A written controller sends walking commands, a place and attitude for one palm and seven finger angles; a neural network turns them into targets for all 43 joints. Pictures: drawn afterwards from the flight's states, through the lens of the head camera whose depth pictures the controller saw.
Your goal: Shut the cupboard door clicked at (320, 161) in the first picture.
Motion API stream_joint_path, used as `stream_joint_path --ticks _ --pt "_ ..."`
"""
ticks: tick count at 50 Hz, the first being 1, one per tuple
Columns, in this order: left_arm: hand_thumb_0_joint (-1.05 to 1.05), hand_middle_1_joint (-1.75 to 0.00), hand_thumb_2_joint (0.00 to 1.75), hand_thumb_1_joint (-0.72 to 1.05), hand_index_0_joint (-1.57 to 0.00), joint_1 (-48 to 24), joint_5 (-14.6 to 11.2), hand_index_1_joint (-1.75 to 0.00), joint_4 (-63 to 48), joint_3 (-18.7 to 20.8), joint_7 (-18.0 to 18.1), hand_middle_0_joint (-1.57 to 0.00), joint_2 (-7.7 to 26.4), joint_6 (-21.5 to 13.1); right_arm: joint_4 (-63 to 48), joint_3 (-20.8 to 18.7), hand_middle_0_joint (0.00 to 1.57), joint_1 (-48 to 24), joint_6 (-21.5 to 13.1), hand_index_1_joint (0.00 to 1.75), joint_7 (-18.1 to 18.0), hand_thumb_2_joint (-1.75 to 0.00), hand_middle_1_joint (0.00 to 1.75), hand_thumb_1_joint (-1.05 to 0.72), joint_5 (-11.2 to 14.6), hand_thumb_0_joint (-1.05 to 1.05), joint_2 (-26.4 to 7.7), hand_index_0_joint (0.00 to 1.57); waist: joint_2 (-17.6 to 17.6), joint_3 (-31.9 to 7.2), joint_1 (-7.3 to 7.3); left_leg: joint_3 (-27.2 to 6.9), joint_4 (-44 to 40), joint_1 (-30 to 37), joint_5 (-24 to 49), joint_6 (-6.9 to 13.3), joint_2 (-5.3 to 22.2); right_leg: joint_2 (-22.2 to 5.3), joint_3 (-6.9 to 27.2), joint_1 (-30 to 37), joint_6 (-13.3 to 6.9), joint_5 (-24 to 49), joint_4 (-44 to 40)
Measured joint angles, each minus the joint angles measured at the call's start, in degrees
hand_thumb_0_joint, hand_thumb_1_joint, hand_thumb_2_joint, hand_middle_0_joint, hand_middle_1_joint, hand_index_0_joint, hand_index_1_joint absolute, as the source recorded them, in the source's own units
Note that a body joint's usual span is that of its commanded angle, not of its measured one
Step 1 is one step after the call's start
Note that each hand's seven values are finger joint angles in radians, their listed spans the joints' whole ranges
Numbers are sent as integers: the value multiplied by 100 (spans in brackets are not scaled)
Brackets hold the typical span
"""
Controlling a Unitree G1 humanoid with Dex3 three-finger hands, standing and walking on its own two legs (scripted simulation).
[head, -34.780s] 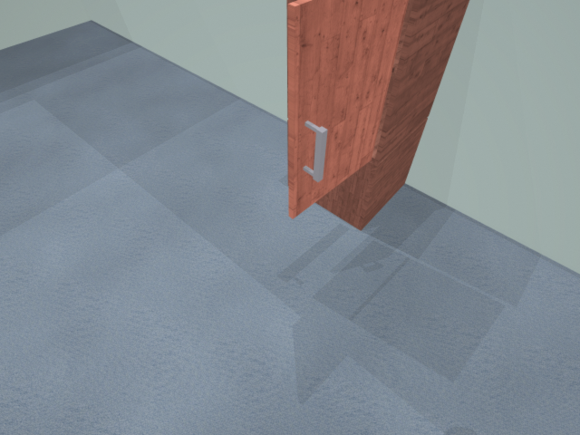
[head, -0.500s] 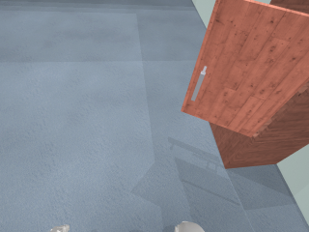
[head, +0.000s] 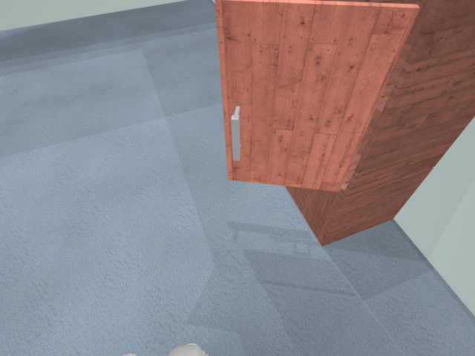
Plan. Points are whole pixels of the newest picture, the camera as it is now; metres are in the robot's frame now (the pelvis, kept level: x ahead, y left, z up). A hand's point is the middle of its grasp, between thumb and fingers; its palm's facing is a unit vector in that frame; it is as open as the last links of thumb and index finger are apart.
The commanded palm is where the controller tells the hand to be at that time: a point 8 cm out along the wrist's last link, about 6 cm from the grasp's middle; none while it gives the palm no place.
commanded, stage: turn to face it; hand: left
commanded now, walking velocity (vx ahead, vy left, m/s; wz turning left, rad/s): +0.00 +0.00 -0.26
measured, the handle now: (237, 134) +0.69 +0.03 -0.10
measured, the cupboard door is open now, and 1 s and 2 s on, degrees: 60 60 60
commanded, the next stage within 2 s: take the last steps up to it in 0.06 s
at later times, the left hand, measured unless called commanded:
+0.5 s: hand out of the picture +0.13 +0.19 -0.16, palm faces -0.18 -0.96 -0.21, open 7.4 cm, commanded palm none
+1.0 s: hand (195, 353) +0.16 +0.10 -0.20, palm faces -0.10 -0.99 -0.11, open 7.3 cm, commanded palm none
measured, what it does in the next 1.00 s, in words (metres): walks ahead: left foot, then right foot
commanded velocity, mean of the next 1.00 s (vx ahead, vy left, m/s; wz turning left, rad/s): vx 0.19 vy -0.06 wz -0.08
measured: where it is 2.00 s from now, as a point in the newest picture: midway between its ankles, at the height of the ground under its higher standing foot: outside the picture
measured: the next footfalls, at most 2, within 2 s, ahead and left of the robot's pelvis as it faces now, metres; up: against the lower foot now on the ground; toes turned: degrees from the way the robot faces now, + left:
left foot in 0.12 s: +0.06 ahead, +0.14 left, +0.00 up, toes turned +1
right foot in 0.56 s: +0.08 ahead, -0.15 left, +0.00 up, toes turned -14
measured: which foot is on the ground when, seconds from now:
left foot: up 0.00-0.10, down 0.12-0.56, up 0.58-0.92, down 0.94-1.00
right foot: down 0.00-0.12, up 0.14-0.54, down 0.56-0.96, up 0.98-1.00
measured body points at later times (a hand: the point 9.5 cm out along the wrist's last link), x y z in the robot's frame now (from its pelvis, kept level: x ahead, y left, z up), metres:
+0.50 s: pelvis +0.03 +0.00 +0.00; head +0.06 -0.01 +0.45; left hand +0.14 +0.24 -0.14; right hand -0.02 -0.24 -0.15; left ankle +0.02 +0.14 -0.74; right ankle +0.02 -0.14 -0.71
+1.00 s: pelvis +0.17 -0.06 -0.02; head +0.20 -0.03 +0.43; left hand +0.17 +0.16 -0.19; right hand +0.21 -0.29 -0.15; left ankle +0.24 +0.01 -0.74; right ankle +0.04 -0.14 -0.72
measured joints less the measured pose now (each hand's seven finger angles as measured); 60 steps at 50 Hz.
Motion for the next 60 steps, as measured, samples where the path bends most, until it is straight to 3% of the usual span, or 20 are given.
stream_joint_path --ticks 3,6,9,12,15,20,27,28,31,34,37,41,45,47,50,53,60 --pt "1 -30 90 90 -20 98 22 -30 72 43 5 -20 21 13 6 32 20 -62 -38 30 -14 -90 30 -91 22 1 100 20 -112 -45 106 69 -884 371 -41 49 -119 28 105 -25 54 -72 107" --pt "1 -30 90 90 -20 220 -20 -30 147 92 22 -20 76 65 -35 89 20 -55 -175 30 -32 -90 30 -91 29 1 159 20 -157 -115 144 117 -2201 960 681 204 -181 118 185 -158 164 -265 442" --pt "1 -30 90 91 -20 240 -57 -30 242 158 33 -20 227 164 -36 174 20 -67 -239 30 -59 -90 30 -91 -40 0 314 20 -388 -88 159 291 -2132 999 518 544 -227 86 247 -547 163 -1118 1520" --pt "1 -30 90 91 -20 262 -12 -30 319 220 -25 -20 311 231 -57 249 20 18 -276 30 -102 -90 30 -91 -99 0 401 20 -411 -85 140 405 -2368 1161 576 583 -168 63 147 -950 218 -1271 2740" --pt "1 -30 90 91 -20 289 21 -30 353 252 -121 -20 351 236 -16 266 21 163 -317 30 -103 -90 30 -91 -126 0 424 20 -331 -110 119 486 -2695 1335 716 565 -89 -37 23 -1167 255 -1038 3271" --pt "1 -30 90 91 -20 290 45 -30 392 245 -237 -19 368 209 179 185 21 468 -402 30 -74 -90 30 -91 -142 0 374 20 -180 -153 18 659 -3075 1613 812 479 61 -263 -154 -1147 274 -732 2716" --pt "1 -30 90 91 -20 31 44 -30 372 190 -320 -19 299 66 586 13 21 935 -346 30 -17 -90 30 -91 -139 0 126 20 -1 -135 -219 800 -2766 1782 446 195 306 -310 -421 -479 191 -351 682" --pt "1 -30 90 91 -20 14 44 -30 343 181 -316 -19 309 -14 645 -3 21 1028 -328 30 -4 -90 30 -91 -116 0 100 20 -29 -160 -213 795 -2498 1711 264 198 322 -303 -405 -311 128 -159 326" --pt "1 -30 90 91 -20 -53 12 -30 390 125 -191 -19 126 -221 882 -35 20 1036 -159 30 25 -90 30 -91 -68 1 -28 20 141 -127 -165 350 -832 1084 -647 358 273 -163 -538 -188 35 -103 461" --pt "0 -30 90 91 -20 115 -11 -30 462 71 -80 -19 -16 -283 910 -61 20 914 -122 30 60 -90 30 -91 -82 1 -30 20 73 -184 -111 317 235 443 -375 403 123 -118 -564 182 -28 -119 28" --pt "0 -30 90 93 -20 297 -21 -30 627 61 17 -20 -57 -335 756 -58 20 705 -210 30 92 -90 30 -91 -92 1 46 19 -13 -174 -126 357 266 15 108 352 103 -40 -609 530 -52 0 -441" --pt "0 -30 90 93 -20 507 -20 -30 865 -7 24 -20 -73 -402 571 -18 20 386 -300 30 114 -90 29 -91 -77 1 198 19 -57 -110 -96 401 -471 -169 468 324 90 103 -697 882 -86 -51 -764" --pt "0 -30 90 92 -20 718 -14 -30 1079 -44 34 -20 -130 -410 487 55 20 93 -382 30 123 -90 29 -91 -55 1 362 19 -116 -37 47 460 -1475 97 664 392 -13 183 -714 1146 -44 -348 -692" --pt "0 -30 90 92 -20 854 -37 -30 1168 -51 39 -20 -157 -387 441 106 20 14 -481 30 117 -90 30 -91 -60 1 421 19 -153 -25 97 486 -2097 436 1155 461 -111 173 -698 1169 15 -678 -328" --pt "1 -30 90 92 -20 882 -76 -30 1240 -56 60 -20 -138 -270 384 183 20 -96 -615 30 57 -90 30 -91 -100 0 567 19 -387 39 122 645 -1920 565 924 855 -262 -12 -513 512 -20 -1426 1511" --pt "1 -30 90 91 -20 726 -38 -30 1190 -60 64 -20 -158 -164 306 183 20 -75 -617 30 -85 -90 30 -93 -58 0 592 20 -382 73 111 711 -2179 815 837 881 -314 -102 -369 -304 4 -1458 2906" --pt "1 -30 90 93 -20 171 -35 -30 782 24 136 -20 -28 3 527 200 21 -103 -355 30 -198 -90 30 -95 -39 -1 436 20 -253 212 121 580 -2747 1176 1042 821 -314 -375 -147 -815 247 -938 1814"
